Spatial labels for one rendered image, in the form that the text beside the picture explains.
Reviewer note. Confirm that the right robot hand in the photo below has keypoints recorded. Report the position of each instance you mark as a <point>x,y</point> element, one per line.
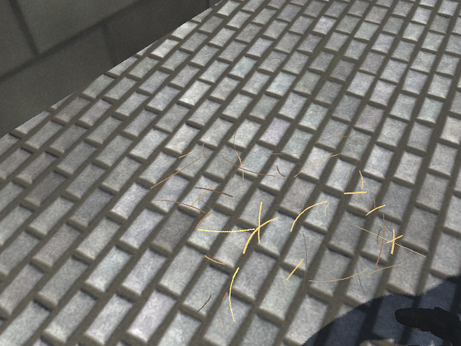
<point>439,322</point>

